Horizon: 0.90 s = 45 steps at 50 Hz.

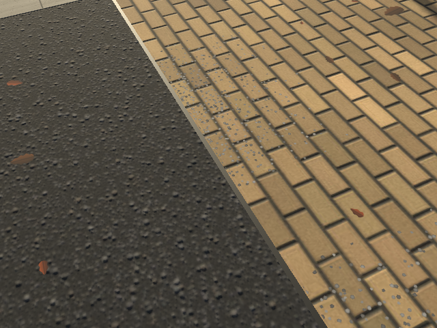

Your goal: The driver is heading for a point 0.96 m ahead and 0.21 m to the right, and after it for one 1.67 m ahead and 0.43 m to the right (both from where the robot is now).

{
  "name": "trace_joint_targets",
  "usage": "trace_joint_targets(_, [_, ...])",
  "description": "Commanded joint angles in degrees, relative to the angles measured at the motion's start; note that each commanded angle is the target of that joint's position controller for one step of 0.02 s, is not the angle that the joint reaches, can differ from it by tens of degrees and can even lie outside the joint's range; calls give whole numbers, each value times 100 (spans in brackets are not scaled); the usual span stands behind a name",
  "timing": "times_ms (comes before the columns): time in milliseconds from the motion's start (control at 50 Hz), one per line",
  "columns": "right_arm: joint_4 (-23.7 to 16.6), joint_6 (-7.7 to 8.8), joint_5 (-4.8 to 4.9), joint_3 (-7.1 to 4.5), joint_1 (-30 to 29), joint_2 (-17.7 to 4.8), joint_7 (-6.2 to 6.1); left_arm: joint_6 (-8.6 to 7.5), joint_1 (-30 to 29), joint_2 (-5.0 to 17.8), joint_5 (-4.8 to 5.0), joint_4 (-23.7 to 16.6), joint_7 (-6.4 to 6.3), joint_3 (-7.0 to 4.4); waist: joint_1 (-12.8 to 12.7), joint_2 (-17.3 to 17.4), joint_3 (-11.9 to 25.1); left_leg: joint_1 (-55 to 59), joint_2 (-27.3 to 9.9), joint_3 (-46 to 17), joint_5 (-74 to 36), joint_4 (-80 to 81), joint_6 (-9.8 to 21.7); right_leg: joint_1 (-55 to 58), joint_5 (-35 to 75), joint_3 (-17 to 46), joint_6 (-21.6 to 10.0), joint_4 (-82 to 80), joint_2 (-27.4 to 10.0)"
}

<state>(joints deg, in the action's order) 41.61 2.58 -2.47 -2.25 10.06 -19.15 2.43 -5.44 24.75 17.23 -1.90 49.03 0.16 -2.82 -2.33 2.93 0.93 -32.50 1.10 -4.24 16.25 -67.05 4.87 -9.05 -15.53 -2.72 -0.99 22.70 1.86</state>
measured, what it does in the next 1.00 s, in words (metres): walks ahead, turning right: left foot, then right foot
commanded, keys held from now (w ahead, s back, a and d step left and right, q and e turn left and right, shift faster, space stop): w+shift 0.18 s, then w+e+shift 0.82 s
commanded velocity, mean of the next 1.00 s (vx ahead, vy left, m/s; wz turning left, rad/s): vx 1.00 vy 0.00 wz -0.53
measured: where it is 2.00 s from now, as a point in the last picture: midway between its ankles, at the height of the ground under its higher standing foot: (324, 128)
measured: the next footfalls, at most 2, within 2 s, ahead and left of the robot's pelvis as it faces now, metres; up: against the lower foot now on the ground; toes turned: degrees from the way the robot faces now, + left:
left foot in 0.24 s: +0.42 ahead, +0.09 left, +0.00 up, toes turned +3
right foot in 0.68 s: +0.84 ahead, -0.11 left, +0.00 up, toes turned -21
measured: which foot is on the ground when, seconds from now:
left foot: up 0.00-0.22, down 0.24-0.68, up 0.70-1.00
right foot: down 0.00-0.24, up 0.26-0.66, down 0.68-1.00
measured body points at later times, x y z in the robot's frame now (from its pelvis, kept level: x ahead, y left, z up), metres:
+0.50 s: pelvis +0.48 +0.01 +0.00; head +0.49 +0.00 +0.44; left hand +0.65 +0.25 -0.11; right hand +0.42 -0.28 -0.13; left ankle +0.38 +0.09 -0.74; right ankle +0.58 -0.14 -0.66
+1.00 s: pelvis +0.95 -0.12 -0.01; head +0.97 -0.13 +0.44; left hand +1.08 +0.15 -0.13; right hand +1.07 -0.43 -0.05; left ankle +1.23 -0.06 -0.68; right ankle +0.81 -0.10 -0.74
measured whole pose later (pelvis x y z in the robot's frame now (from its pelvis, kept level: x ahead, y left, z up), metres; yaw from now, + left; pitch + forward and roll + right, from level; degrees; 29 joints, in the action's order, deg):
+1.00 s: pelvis +0.95 -0.12 -0.01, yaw -34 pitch +2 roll +0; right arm 33.2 3.4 -1.9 1.8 -1.7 -14.5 1.1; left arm -3.5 26.1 18.2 0.1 48.6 1.1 -5.0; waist -6.8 -0.1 -1.7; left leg -40.1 -7.2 -5.2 -0.5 -38.1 -3.2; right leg 1.7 -19.0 11.9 -9.0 17.6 10.7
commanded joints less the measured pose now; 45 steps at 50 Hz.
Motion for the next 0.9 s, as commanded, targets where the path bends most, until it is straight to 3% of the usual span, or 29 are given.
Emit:
trace_joint_targets(20, [-742, 42, -59, 119, -674, -67, 90, -196, -24, 457, 104, -175, 32, -46, 228, -714, -612, -1234, -303, -85, -519, 906, -121, 234, 755, 1374, -868, -1690, -1329])
trace_joint_targets(60, [-916, 85, -5, 211, -1137, -33, 170, -210, -91, 511, 135, -135, 60, -52, 237, -622, -727, -524, -346, 414, -1365, 2187, -129, -165, 1429, 691, -758, -2030, -1050])
trace_joint_targets(100, [-980, 108, 49, 286, -1482, 71, 227, -243, 151, 628, 189, 7, 82, -62, 133, -581, -848, 374, -279, 825, -1968, 2848, 5, -366, 2319, 461, -755, -2517, -1139])
trace_joint_targets(140, [-932, 111, 46, 262, -1485, -41, 164, -236, 329, 805, 180, 147, 91, -76, 191, -560, -757, 612, -106, 994, -1998, 3197, 171, 385, 4096, 191, -715, -2196, -1208])
trace_joint_targets(180, [-789, 110, -42, 175, -1052, -256, 43, -160, 500, 1071, 139, 265, 8, -111, 467, -871, -181, 1253, 286, 1167, -1303, 3266, 346, 1138, 6568, -1, -604, -979, -1340])
trace_joint_targets(200, [-541, 106, -66, 78, -187, -427, -49, -77, 509, 1159, 109, 324, -51, -120, 891, -991, 317, 2284, 413, 1037, -917, 3266, 428, 1028, 7059, 31, -552, 241, -1383])
trace_joint_targets(220, [-174, 97, -85, -46, 1005, -621, -154, -10, 339, 1184, 110, 302, -93, -111, 1504, -942, 844, 3660, 192, 730, -813, 3464, 522, 372, 6402, 34, -480, 1815, -1252])
trace_joint_targets(240, [24, 99, -183, -213, 1869, -1120, -268, -2, 414, 681, 61, 124, -73, -5, 1593, -237, 1527, 4995, -1097, -658, 833, 3458, 573, -836, 3506, 42, -523, 3925, -817])
trace_joint_targets(260, [-90, 113, -212, -295, 1643, -1384, -263, -22, 1062, -38, 328, -107, -26, 142, 854, 1265, 2520, 6211, -2747, -3893, 2015, 4404, 1099, -2637, -994, 471, -387, 6155, 22])
trace_joint_targets(280, [-130, 65, -55, -303, 1311, -1033, -246, -4, 335, 672, 256, -159, -77, -8, 1060, 276, 1995, 5613, -2487, -3903, 2254, 4981, 1067, -3327, -514, 748, -517, 6353, -225])
trace_joint_targets(300, [-13, 132, -36, -207, 934, -646, -255, -1, -217, 626, 241, -262, -53, -10, 865, -40, 807, 4594, -2218, -2759, 1554, 5079, 942, -3501, -14, 728, -513, 5951, -510])
trace_joint_targets(320, [111, 201, -42, -170, 793, -400, -233, 27, -311, 444, 223, -237, -5, 32, 648, -284, 188, 3663, -2016, -2063, 657, 5320, 810, -3253, 126, 706, -507, 5538, -710])
trace_joint_targets(380, [373, 389, 67, -80, 753, -38, -222, 356, -156, 81, 73, -100, 158, 45, 135, -104, -349, 2420, -1569, -615, -89, 5865, 391, -2666, 146, 744, -397, 5077, -971])
trace_joint_targets(440, [564, 515, 177, -79, 860, 24, -180, 477, -1096, -41, 43, -505, 267, 55, 105, 23, -801, 2324, -1374, 512, -1278, 6180, 190, -3327, 766, 484, -332, 4611, -1085])
trace_joint_targets(500, [632, 568, 141, -60, 823, 26, -191, 413, -1801, -122, 122, -812, 379, 128, 76, -37, -904, 2218, -913, 1628, -2722, 6239, -80, -3035, 1886, -52, -456, 3326, -859])
trace_joint_targets(540, [703, 585, 193, -81, 987, -164, -255, 387, -2233, -105, 118, -965, 472, 162, 134, -208, -968, 2400, -949, 1952, -3622, 6365, -229, -2555, 2418, -495, -617, 2341, -627])
trace_joint_targets(580, [692, 580, 227, -118, 1128, -476, -336, 380, -2138, -20, 103, -959, 493, 152, 16, -40, -777, 3039, -1121, 2134, -6103, 5746, -405, -2127, 2526, -845, -792, 1942, -232])
trace_joint_targets(620, [645, 396, 171, -210, 1136, -805, -471, 388, -1450, 316, 86, -757, 427, 50, -402, 257, -248, 3625, -1288, 2075, -7833, 4562, -476, -1326, 1868, -1030, -948, 1819, 218])
trace_joint_targets(640, [548, 266, 107, -265, 915, -962, -514, 396, -514, 589, 99, -506, 377, -73, -902, 356, 262, 3517, -1377, 1984, -8184, 3369, -433, -314, 1475, -953, -1059, 1892, 421])
trace_joint_targets(660, [429, 156, 36, -297, 615, -1040, -519, 402, 788, 887, 86, -125, 288, -244, -1481, 271, 801, 2964, -1432, 1819, -7749, 1589, -347, 1031, 1032, -551, -1284, 1779, 455])
trace_joint_targets(680, [461, 123, 19, -283, 516, -840, -403, 433, 1062, 1091, 152, 7, 138, -405, -1467, -355, 698, 1947, -711, 1819, -3708, -695, -356, 1783, 610, 85, -1527, 1315, 202])
trace_joint_targets(700, [55, 233, -83, -36, 682, 72, -323, 513, 541, 1604, 138, -54, 81, -510, -568, -1785, 431, -321, 205, 1376, 1343, -2901, -582, 2540, 1984, 1946, -2047, 1651, -738])
trace_joint_targets(720, [-516, 376, 96, 43, 707, -38, -308, 559, 304, 1906, 73, -327, 66, -596, -449, -1609, 1623, -1597, 225, 123, 1271, -3367, -588, 3482, -94, 4493, -2998, 74, -1520])
trace_joint_targets(740, [-528, 509, 36, 58, 248, -314, -302, 549, 135, 1518, 66, -416, 8, -554, -478, -473, 922, -1905, -132, -135, 777, -2735, -498, 2827, -1116, 4992, -2671, -891, -1650])
trace_joint_targets(760, [-503, 546, 45, 51, 115, -378, -281, 518, -73, 1167, 70, -336, -21, -466, -149, 137, 158, -1657, -389, -134, 391, -1984, -490, 1779, -993, 4571, -2343, -1064, -1498])
trace_joint_targets(780, [-507, 491, -47, 81, 31, -309, -287, 446, -212, 1042, 99, -296, -36, -416, 116, 299, -207, -1284, -536, -130, 439, -1543, -572, 901, -304, 4083, -2203, -1037, -1251])
trace_joint_targets(820, [-472, 206, -173, 125, 163, -230, -275, 274, -461, 840, 134, -364, -58, -313, 485, 405, -464, -533, -795, -88, 559, -794, -798, -447, 297, 3232, -2078, -1137, -802])
trace_joint_targets(860, [-719, 73, -169, 181, -291, -124, -228, 134, -533, 924, 168, -438, -16, -323, 467, 218, -651, -138, -909, 166, 320, 357, -939, -1257, 592, 2667, -2007, -1372, -416])
trace_joint_targets(900, [-1005, 80, -60, 263, -979, 36, -158, 83, -493, 948, 154, -476, 15, -360, 246, -32, -768, 279, -836, 338, -831, 1586, -971, -1608, 968, 2341, -1799, -1455, -94])
Keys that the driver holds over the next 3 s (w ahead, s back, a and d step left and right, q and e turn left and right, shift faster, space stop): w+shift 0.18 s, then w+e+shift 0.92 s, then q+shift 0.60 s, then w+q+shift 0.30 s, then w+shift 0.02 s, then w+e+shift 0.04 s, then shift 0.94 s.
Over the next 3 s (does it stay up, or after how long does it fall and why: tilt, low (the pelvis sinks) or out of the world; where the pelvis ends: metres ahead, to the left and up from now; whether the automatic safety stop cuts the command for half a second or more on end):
stays up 1.77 -0.34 -0.01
